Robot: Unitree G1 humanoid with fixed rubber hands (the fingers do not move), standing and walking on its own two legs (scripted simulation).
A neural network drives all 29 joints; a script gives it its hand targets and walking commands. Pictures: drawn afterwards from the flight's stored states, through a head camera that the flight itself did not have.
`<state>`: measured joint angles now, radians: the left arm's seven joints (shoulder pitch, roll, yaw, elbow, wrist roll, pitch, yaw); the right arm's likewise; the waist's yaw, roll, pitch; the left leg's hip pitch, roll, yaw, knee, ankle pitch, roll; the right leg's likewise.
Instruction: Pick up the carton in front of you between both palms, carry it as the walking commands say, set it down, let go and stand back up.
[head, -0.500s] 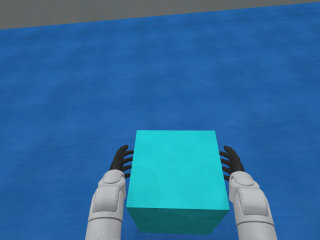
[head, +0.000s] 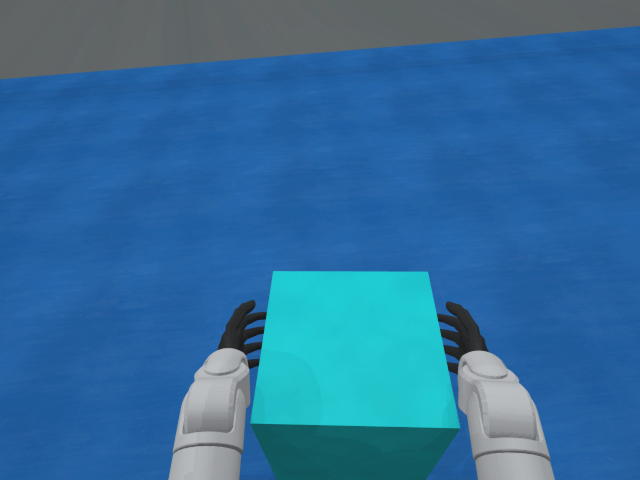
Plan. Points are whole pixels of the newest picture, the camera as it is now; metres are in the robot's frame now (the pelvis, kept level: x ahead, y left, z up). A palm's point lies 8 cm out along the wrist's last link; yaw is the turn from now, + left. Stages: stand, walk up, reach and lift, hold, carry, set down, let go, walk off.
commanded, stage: carry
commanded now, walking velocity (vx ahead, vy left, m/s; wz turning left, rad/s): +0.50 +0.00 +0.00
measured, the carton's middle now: (349, 382) +0.28 +0.00 -0.04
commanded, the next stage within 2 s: none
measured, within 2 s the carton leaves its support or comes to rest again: neither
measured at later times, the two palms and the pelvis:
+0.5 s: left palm (244, 256) +0.46 +0.17 +0.04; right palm (433, 255) +0.45 -0.13 +0.04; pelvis +0.17 +0.02 +0.01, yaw -1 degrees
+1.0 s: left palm (272, 187) +0.65 +0.15 +0.03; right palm (425, 185) +0.65 -0.15 +0.03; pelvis +0.38 +0.00 +0.01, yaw +0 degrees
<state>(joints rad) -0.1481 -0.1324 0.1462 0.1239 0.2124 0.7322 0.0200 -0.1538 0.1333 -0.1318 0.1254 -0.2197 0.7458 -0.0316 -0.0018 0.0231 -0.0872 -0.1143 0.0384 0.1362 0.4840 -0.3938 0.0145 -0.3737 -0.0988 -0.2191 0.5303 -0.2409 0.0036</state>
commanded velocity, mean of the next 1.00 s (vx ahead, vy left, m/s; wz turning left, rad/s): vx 0.23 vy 0.00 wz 0.00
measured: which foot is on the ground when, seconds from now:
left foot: down 0.00-0.14, up 0.16-0.40, down 0.42-0.78, up 0.80-0.92, down 0.94-1.00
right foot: down 0.00-0.42, up 0.44-0.74, down 0.76-1.00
